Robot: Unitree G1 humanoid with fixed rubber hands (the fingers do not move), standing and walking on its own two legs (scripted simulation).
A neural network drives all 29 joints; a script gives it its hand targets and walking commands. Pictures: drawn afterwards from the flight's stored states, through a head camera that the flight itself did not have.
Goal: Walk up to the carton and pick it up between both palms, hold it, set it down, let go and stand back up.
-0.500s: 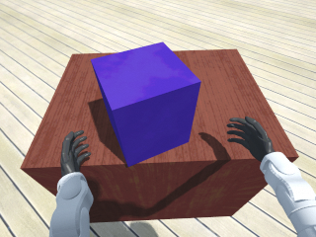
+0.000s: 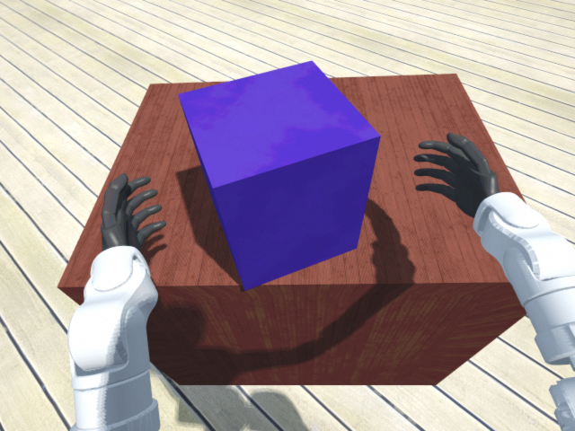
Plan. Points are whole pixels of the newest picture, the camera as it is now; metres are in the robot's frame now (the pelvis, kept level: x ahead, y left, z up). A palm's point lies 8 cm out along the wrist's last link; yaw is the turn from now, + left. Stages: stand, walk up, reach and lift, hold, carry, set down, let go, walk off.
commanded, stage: reach and lift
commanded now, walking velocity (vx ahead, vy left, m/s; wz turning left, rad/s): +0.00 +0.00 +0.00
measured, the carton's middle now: (277, 179) +0.46 +0.09 +0.07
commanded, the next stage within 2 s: none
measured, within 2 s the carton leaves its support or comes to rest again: neither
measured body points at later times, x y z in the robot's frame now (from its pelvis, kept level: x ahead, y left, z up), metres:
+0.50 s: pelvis +0.00 +0.00 +0.00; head +0.04 -0.02 +0.44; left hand +0.34 +0.26 +0.17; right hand +0.48 -0.14 +0.17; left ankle +0.04 +0.17 -0.75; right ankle -0.01 -0.08 -0.75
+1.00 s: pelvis +0.00 +0.01 +0.00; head +0.07 -0.01 +0.44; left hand +0.37 +0.28 +0.20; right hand +0.53 -0.11 +0.21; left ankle +0.04 +0.17 -0.75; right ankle -0.01 -0.08 -0.75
